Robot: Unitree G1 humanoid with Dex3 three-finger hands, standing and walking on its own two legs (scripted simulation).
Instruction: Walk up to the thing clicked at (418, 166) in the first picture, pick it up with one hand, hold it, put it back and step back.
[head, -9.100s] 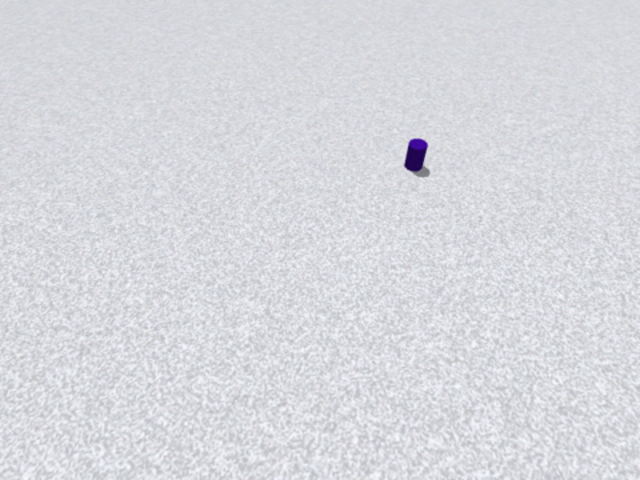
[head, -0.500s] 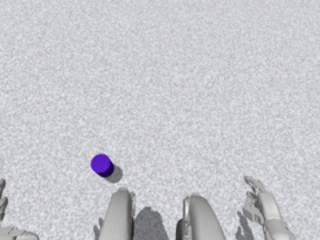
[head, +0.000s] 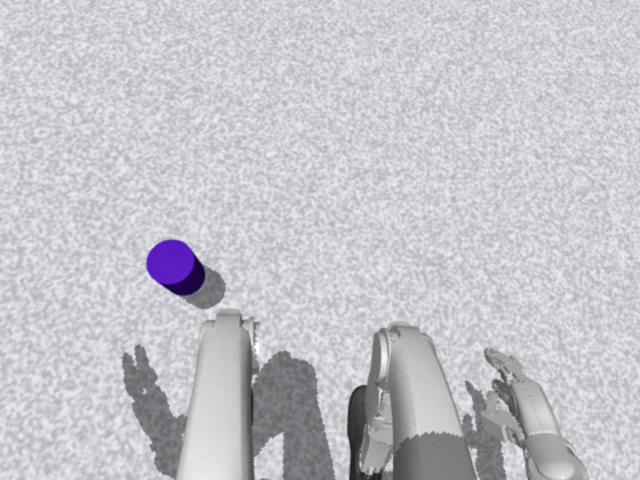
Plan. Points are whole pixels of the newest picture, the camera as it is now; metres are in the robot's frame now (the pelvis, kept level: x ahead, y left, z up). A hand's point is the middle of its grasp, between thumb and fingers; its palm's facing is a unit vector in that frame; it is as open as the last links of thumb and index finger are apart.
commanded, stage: go down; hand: left
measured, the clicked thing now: (178, 269) +0.41 +0.29 -0.42
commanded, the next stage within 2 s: none
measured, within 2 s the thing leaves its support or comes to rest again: neither
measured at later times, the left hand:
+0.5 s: hand out of the picture +0.26 +0.45 -0.07, palm faces +0.38 -0.91 -0.15, open 17.4 cm
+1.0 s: hand out of the picture +0.27 +0.46 -0.09, palm faces +0.39 -0.91 -0.13, open 17.5 cm
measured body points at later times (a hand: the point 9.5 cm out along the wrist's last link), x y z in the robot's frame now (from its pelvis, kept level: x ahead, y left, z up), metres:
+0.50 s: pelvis -0.02 +0.00 -0.07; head +0.18 +0.06 +0.33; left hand +0.24 +0.50 -0.06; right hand +0.19 -0.27 -0.17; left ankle +0.07 +0.14 -0.45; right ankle +0.07 -0.13 -0.45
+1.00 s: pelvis -0.02 +0.00 -0.10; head +0.18 +0.06 +0.30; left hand +0.25 +0.51 -0.07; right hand +0.17 -0.27 -0.20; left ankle +0.07 +0.14 -0.45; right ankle +0.07 -0.13 -0.45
